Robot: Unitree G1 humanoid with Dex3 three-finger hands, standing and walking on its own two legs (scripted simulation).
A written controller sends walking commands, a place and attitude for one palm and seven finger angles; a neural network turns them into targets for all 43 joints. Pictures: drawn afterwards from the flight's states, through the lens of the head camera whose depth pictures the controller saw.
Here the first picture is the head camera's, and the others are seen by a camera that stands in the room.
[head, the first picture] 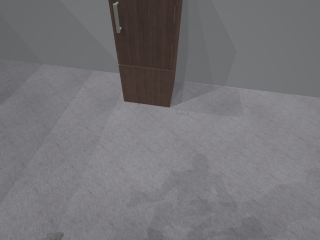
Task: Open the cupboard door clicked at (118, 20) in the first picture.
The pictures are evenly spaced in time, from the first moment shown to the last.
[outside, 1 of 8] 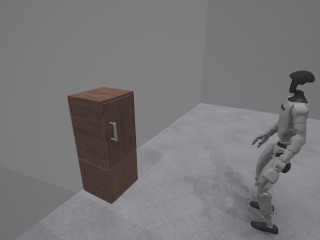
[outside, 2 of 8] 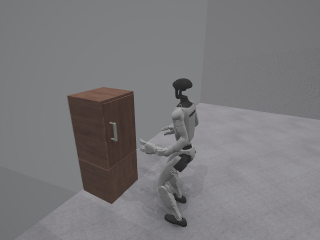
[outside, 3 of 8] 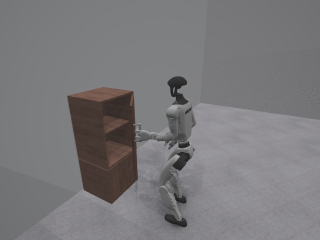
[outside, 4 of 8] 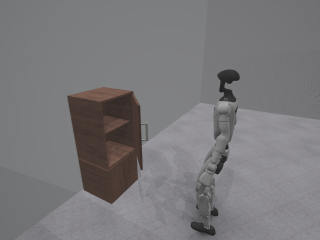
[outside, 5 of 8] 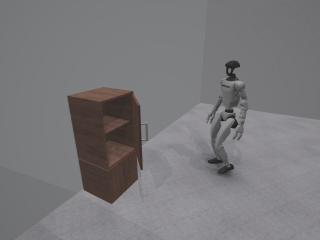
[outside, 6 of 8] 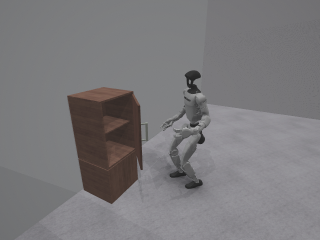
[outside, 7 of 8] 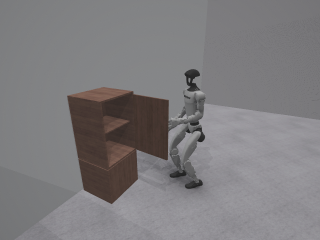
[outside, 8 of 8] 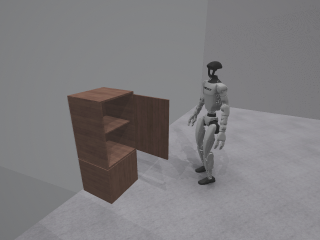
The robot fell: no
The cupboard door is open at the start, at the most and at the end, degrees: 0 88 88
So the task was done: yes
